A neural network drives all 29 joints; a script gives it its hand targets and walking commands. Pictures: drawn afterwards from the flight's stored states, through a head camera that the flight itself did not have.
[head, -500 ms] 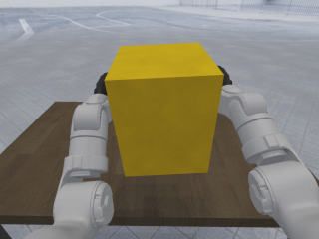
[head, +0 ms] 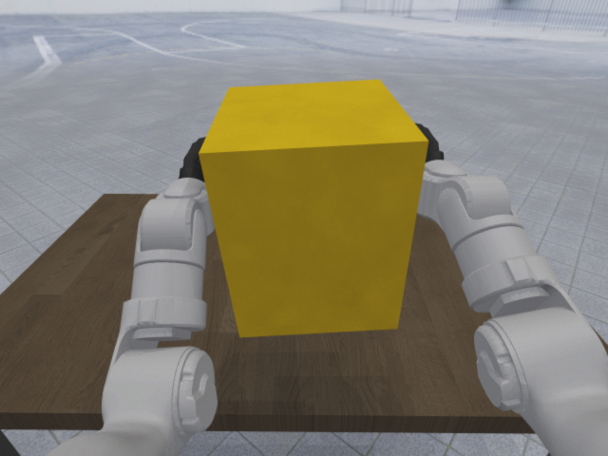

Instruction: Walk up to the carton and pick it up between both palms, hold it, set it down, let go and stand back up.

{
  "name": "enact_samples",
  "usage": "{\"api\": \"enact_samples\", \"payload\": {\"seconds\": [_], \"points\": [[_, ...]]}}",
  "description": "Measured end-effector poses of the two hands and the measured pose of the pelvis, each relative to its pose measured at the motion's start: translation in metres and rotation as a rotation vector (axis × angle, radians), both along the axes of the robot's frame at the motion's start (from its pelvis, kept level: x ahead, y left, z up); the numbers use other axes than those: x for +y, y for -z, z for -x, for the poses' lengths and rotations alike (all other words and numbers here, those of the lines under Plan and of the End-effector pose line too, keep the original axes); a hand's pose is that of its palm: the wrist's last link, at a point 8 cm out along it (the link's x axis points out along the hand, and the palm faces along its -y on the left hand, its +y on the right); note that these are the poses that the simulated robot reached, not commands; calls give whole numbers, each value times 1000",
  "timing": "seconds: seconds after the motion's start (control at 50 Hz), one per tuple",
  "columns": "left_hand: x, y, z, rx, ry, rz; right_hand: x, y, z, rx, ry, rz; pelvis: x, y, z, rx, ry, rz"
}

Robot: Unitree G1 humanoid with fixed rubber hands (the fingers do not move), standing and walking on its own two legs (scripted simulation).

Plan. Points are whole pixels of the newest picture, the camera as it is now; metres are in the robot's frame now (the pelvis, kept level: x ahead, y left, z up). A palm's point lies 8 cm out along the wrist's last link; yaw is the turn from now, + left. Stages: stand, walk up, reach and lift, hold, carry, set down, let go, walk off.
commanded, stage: hold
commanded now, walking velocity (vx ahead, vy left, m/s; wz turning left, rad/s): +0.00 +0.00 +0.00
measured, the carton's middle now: (311, 205) +0.37 +0.00 +0.25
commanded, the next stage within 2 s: set down in 0.74 s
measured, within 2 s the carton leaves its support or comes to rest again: neither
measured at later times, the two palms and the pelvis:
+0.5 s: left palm (196, 191) +0.37 +0.15 +0.27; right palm (429, 179) +0.37 -0.14 +0.28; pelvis +0.00 +0.00 +0.00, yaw +0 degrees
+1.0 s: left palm (198, 190) +0.38 +0.15 +0.26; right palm (426, 178) +0.37 -0.14 +0.28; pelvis +0.00 +0.00 +0.00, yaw +0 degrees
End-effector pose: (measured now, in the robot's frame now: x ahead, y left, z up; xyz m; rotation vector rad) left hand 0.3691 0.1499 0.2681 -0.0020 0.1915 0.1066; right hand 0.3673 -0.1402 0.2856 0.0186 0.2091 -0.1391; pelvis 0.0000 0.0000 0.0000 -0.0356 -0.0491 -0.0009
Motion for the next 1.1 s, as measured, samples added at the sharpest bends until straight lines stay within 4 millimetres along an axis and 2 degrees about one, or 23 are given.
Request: {"api": "enact_samples", "payload": {"seconds": [0.84,1.0,1.1], "points": [[-3,0,0,-3,6,-9,-3,3,2,-1,-2,25,-3,-1,-1,0,-3,-5],[-2,3,-14,-13,19,24,-2,3,-7,-15,26,-5,-3,-2,2,1,0,-9],[0,14,-25,-30,26,24,-1,15,-15,-34,30,-1,-3,-3,1,-12,10,-14]]}}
